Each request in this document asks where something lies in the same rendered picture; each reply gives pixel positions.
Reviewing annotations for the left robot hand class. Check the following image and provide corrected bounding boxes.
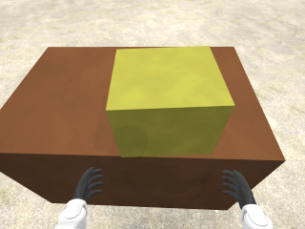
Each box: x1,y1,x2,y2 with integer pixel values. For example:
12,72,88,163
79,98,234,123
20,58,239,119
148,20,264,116
72,167,103,203

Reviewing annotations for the carton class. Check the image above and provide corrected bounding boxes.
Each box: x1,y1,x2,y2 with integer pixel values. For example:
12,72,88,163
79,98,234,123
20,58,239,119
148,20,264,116
106,46,235,157

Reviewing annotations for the pedestal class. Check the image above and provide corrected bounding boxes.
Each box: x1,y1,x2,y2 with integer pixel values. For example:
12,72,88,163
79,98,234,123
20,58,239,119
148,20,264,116
0,47,286,211

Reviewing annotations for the robot left forearm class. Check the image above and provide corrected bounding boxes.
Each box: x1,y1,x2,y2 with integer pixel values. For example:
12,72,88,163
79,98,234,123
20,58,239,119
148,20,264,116
54,198,88,229

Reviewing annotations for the right robot hand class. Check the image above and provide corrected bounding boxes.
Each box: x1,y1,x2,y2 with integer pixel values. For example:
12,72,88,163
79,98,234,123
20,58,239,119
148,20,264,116
221,169,256,210

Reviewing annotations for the robot right forearm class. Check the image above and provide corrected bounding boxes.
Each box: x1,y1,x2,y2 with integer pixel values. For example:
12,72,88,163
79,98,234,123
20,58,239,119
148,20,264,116
241,204,274,229

